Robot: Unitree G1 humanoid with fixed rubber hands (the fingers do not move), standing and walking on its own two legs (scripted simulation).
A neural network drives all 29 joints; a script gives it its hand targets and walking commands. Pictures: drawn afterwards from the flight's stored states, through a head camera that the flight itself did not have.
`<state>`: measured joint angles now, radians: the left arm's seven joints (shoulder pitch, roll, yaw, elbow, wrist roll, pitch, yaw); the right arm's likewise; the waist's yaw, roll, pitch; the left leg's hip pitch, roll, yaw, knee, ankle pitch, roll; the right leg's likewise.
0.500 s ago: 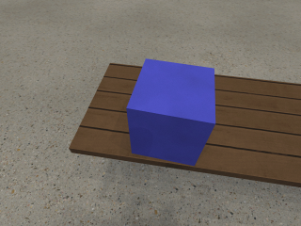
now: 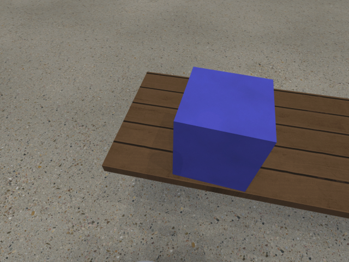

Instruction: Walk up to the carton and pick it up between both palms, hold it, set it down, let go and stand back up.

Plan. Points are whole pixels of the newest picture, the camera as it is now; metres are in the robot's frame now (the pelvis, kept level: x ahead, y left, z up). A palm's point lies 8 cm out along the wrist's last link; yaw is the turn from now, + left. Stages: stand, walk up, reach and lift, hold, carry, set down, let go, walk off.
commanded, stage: walk up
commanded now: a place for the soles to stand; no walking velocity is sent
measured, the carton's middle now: (219, 130) +0.49 -0.11 -0.03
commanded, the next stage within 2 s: reach and lift in 1.64 s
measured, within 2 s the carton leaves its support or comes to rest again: neither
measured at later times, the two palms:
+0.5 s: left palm out of the picture +0.06 +0.24 -0.13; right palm out of the picture +0.05 -0.26 -0.13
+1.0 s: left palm out of the picture +0.13 +0.24 -0.12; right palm out of the picture +0.01 -0.27 -0.14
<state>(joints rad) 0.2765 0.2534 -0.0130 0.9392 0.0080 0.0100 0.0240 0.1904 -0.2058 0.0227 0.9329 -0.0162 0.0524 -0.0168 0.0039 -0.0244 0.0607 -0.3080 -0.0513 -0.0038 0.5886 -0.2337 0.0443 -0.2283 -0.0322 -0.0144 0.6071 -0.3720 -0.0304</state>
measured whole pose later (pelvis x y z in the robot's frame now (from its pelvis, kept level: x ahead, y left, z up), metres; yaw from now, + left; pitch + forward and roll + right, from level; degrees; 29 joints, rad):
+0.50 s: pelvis +0.01 +0.00 +0.00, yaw -8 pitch -1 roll +1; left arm 0.33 0.22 -0.01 0.93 0.01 -0.02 0.02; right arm 0.14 -0.25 0.01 1.01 -0.01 0.05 -0.01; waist 0.01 -0.01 0.05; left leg -0.27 -0.01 0.12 0.54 -0.25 0.04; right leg -0.27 0.01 0.13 0.60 -0.31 0.03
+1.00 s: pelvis +0.01 +0.00 +0.00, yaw -16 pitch -1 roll +2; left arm 0.29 0.25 0.00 0.84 0.00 0.00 0.03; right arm 0.16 -0.27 0.01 0.96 -0.02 0.06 0.00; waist -0.01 -0.01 0.06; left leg -0.28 0.03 0.23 0.59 -0.29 0.04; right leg -0.35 0.05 0.23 0.69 -0.32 0.02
